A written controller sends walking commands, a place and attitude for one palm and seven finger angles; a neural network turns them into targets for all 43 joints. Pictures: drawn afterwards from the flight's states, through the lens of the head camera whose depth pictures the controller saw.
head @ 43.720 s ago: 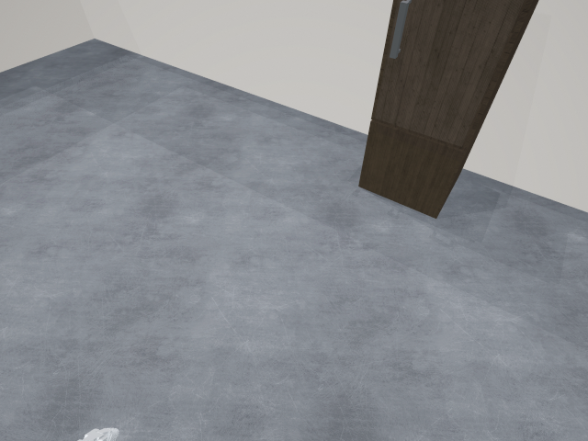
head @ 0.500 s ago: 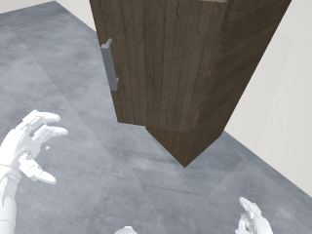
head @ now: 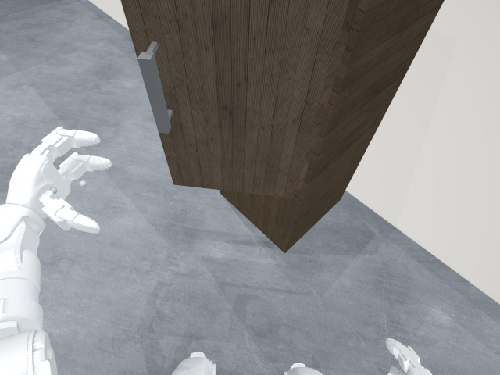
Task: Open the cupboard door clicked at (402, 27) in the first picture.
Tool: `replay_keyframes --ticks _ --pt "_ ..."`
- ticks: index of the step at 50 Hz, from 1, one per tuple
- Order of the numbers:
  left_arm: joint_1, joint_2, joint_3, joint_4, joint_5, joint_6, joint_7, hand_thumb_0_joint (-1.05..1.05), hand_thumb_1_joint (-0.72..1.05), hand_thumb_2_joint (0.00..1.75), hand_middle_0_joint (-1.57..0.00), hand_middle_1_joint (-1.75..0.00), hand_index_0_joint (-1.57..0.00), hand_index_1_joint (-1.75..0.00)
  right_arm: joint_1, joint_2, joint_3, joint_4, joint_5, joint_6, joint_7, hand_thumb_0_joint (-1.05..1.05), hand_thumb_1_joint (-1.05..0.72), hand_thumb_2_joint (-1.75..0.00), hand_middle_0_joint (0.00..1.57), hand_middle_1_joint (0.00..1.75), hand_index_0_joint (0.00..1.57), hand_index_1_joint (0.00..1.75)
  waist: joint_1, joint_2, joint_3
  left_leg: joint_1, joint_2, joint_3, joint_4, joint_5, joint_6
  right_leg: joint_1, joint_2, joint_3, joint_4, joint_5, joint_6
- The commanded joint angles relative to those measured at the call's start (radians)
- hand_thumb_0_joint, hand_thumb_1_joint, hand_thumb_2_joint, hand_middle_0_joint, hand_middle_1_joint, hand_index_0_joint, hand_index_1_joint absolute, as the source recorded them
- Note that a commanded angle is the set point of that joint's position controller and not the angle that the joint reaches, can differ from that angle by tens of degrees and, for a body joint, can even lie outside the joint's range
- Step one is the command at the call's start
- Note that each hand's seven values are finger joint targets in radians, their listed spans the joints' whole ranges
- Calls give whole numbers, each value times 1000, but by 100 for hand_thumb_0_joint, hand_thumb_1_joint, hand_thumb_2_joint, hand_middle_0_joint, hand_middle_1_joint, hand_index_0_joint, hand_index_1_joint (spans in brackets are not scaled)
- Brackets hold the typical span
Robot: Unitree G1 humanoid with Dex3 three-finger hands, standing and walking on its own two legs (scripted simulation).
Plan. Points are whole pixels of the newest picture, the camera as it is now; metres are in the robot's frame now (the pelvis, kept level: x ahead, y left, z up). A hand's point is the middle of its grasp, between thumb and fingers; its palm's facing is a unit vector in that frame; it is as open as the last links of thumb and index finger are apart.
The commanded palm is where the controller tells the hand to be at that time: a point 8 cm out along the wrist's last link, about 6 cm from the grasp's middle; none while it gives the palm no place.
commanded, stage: move the hooked fingers beside the handle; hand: left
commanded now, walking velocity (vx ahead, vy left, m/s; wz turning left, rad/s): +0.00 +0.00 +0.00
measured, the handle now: (159, 90) +0.63 +0.20 +0.07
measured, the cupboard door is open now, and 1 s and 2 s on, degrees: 40 40 40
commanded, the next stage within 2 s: slide the fingers in behind the handle in 1.92 s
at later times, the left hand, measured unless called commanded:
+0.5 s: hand (96, 143) +0.46 +0.27 +0.09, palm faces -0.10 -0.99 +0.00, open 14.0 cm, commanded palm +0.45 +0.31 +0.09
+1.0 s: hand (116, 107) +0.54 +0.26 +0.10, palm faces -0.09 -1.00 -0.01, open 14.0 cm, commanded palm +0.55 +0.30 +0.08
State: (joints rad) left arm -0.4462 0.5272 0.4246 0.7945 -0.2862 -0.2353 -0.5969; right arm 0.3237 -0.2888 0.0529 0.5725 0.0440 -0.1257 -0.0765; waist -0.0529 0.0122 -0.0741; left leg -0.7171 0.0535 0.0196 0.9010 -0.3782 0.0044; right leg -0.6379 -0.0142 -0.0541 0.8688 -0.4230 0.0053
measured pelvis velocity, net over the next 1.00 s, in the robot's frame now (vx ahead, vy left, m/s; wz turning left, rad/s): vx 0.00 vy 0.01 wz -0.05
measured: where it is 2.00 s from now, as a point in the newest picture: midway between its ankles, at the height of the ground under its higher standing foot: outside the picture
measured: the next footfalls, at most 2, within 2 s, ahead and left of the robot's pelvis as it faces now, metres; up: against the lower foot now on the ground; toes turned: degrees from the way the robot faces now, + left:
none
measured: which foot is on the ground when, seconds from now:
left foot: down 0.00-1.00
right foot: down 0.00-1.00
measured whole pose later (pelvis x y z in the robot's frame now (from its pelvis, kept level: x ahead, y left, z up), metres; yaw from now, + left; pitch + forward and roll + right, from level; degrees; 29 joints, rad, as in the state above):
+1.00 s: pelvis +0.00 +0.01 -0.03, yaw -3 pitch +23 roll -5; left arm -1.11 0.85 0.48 1.33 -0.06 -0.26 -0.53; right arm 0.42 -0.29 0.08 0.61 0.01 0.05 -0.06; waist -0.22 0.02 -0.07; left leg -1.04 0.09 0.00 1.06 -0.43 0.02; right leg -0.93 0.02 -0.06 0.97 -0.44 0.02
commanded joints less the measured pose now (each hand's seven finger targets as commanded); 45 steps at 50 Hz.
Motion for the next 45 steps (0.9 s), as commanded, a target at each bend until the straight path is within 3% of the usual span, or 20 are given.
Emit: replay_keyframes --ticks 1,4,6,7,10,11,14,15,18,21,24,25,26,33,35,39,40,43,44,45 --pt "-368 321 91 -167 -25 -91 -16 0 -50 30 -30 -120 -30 -120 42 -170 -76 -109 2 -23 -11 0 -90 -90 20 30 20 30 1 83 -356 249 -41 -29 -97 229 22 64 53 28 -100 268 -29" --pt "-435 347 100 -96 -23 -100 -26 0 -50 30 -30 -120 -30 -120 63 -177 -78 -90 1 -8 -13 0 -90 -90 20 30 20 30 -10 63 -330 220 -39 -31 -83 225 27 40 58 28 -94 264 -32" --pt "-464 341 81 -96 -9 -105 -30 0 -50 30 -30 -120 -30 -120 75 -178 -82 -85 1 0 -11 0 -90 -90 20 30 20 30 -13 117 -372 254 -39 -36 -81 251 24 20 55 25 -85 278 -32" --pt "-490 323 59 -76 -3 -105 -31 0 -50 30 -30 -120 -30 -120 79 -176 -81 -78 0 5 -8 0 -90 -90 20 30 20 30 -25 119 -359 259 -37 -38 -78 246 24 -3 55 22 -87 269 -32" --pt "-545 385 100 -19 4 -114 -28 0 -50 30 -30 -120 -30 -120 101 -187 -84 -63 -2 21 -10 0 -90 -90 20 30 20 30 -26 81 -380 230 -34 -41 -66 242 27 5 58 27 -80 268 -31" --pt "-547 361 79 11 7 -110 -30 0 -50 30 -30 -120 -30 -120 101 -183 -80 -62 -1 26 -8 0 -90 -90 20 30 20 30 -31 95 -371 223 -37 -35 -62 240 28 -1 57 29 -80 272 -30" --pt "-643 434 112 60 26 -121 -23 0 -50 30 -30 -120 -30 -120 116 -190 -79 -50 -6 43 -10 0 -90 -90 20 30 20 30 -43 71 -376 176 -35 -35 -40 233 33 2 60 36 -65 272 -30" --pt "-649 438 108 73 35 -124 -23 0 -50 30 -30 -120 -30 -120 119 -188 -78 -51 -6 48 -7 0 -90 -90 20 30 20 30 -41 106 -392 182 -36 -32 -36 241 31 0 58 40 -63 281 -28" --pt "-668 466 121 114 53 -131 -20 0 -50 30 -30 -120 -30 -120 135 -192 -81 -46 -8 63 -3 0 -90 -90 20 30 20 30 -50 100 -407 181 -30 -36 -23 245 31 -26 61 37 -55 276 -25" --pt "-702 469 115 139 58 -135 -28 0 -50 30 -30 -120 -30 -120 145 -193 -78 -46 -11 77 2 0 -90 -90 20 30 20 30 -52 144 -441 202 -29 -38 -6 277 28 -44 65 34 -39 294 -28" --pt "-750 462 94 183 63 -121 -30 0 -50 30 -30 -120 -30 -120 158 -196 -75 -41 -10 92 1 0 -90 -90 20 30 20 30 -78 99 -409 176 -24 -42 3 269 34 -82 72 28 -35 282 -27" --pt "-777 493 106 195 71 -116 -26 0 -50 30 -30 -120 -30 -120 162 -202 -75 -38 -10 98 0 0 -90 -90 20 30 20 30 -80 100 -401 162 -22 -43 5 250 33 -90 69 31 -39 268 -23" --pt "-801 482 87 192 81 -114 -24 0 -50 30 -30 -120 -30 -120 163 -201 -74 -37 -10 101 1 0 -90 -90 20 30 20 30 -86 138 -404 169 -23 -45 5 239 31 -108 67 31 -39 251 -23" --pt "-927 496 70 232 119 -114 16 0 -50 30 -30 -120 -30 -120 204 -207 -69 -13 -19 118 1 0 -90 -90 20 30 20 30 -118 162 -455 209 -11 -69 25 250 26 -186 71 18 -29 208 -24" --pt "-973 544 96 226 129 -119 25 0 -50 30 -30 -120 -30 -120 217 -210 -67 -9 -22 123 -1 0 -90 -90 20 30 20 30 -118 182 -489 219 -9 -73 33 277 26 -180 73 19 -20 226 -25" --pt "-990 568 104 262 150 -105 43 0 -50 30 -30 -120 -30 -120 239 -208 -60 -11 -26 138 1 0 -90 -90 20 30 20 30 -128 170 -484 209 -8 -75 42 311 28 -184 79 12 -16 248 -26" --pt "-993 581 105 267 159 -102 45 0 -50 30 -30 -120 -30 -120 243 -210 -59 -12 -27 143 2 0 -90 -90 20 30 20 30 -125 194 -501 215 -5 -77 43 318 24 -189 77 12 -14 251 -23" --pt "-1034 607 100 306 183 -86 56 0 -50 30 -30 -120 -30 -120 256 -212 -53 -9 -28 155 2 0 -90 -90 20 30 20 30 -149 177 -456 169 -2 -74 49 282 28 -207 79 12 -21 226 -19" --pt "-1057 611 106 289 180 -94 61 0 -50 30 -30 -120 -30 -120 262 -212 -52 -11 -31 155 0 0 -90 -90 20 30 20 30 -149 181 -474 182 -3 -78 50 304 29 -206 82 10 -15 237 -23" --pt "-1066 613 97 294 189 -93 62 0 -50 30 -30 -120 -30 -120 263 -212 -51 -9 -31 158 1 0 -90 -90 20 30 20 30 -152 218 -493 198 -1 -77 55 310 25 -220 81 12 -16 237 -21"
